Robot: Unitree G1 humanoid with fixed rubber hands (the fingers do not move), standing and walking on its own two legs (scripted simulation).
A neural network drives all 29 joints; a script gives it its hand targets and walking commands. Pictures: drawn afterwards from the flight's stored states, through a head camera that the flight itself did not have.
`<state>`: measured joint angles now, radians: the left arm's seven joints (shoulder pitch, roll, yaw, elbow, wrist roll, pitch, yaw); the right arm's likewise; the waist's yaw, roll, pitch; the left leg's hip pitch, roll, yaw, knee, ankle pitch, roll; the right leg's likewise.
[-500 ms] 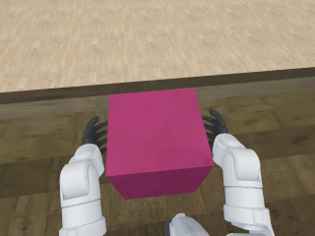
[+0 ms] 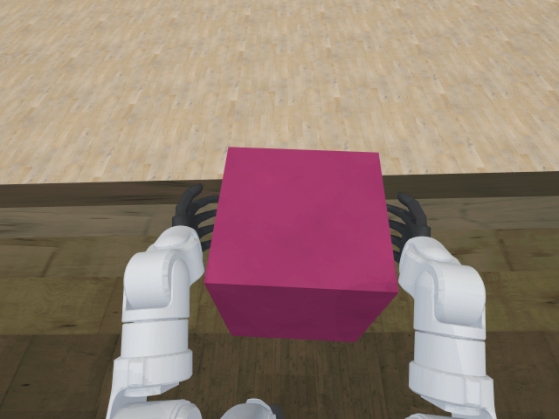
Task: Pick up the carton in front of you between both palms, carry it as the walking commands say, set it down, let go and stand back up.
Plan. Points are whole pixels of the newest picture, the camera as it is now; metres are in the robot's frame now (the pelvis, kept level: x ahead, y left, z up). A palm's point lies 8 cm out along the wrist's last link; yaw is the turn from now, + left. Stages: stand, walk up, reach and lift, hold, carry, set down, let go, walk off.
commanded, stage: carry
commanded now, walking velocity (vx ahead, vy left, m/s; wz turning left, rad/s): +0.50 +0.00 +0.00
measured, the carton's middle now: (297, 253) +0.36 +0.02 +0.02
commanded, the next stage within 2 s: none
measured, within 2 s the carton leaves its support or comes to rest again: neither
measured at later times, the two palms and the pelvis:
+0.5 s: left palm (257, 140) +0.71 +0.13 -0.06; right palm (385, 137) +0.73 -0.17 -0.05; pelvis +0.38 -0.02 -0.15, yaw +0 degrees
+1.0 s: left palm (269, 96) +1.08 +0.15 -0.17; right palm (361, 102) +1.06 -0.15 -0.18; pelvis +0.74 +0.02 -0.27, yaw +0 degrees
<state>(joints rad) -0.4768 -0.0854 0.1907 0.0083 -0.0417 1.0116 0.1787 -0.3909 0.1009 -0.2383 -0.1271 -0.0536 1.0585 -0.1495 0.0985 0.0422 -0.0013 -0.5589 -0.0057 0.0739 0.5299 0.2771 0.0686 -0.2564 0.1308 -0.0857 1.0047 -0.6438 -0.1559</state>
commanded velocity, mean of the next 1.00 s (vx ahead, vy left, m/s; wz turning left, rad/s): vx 0.50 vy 0.00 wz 0.00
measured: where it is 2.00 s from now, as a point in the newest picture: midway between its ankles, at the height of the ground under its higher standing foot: (313, 209)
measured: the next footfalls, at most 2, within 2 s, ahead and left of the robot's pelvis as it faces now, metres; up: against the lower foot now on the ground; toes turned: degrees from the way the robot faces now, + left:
left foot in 0.04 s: +0.17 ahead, +0.07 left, -0.10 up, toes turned +2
right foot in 0.42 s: +0.49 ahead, -0.09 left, -0.20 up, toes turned -1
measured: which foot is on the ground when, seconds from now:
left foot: up 0.00-0.02, down 0.04-0.44, up 0.46-0.84, down 0.86-1.00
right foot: down 0.00-0.04, up 0.06-0.40, down 0.42-0.86, up 0.88-1.00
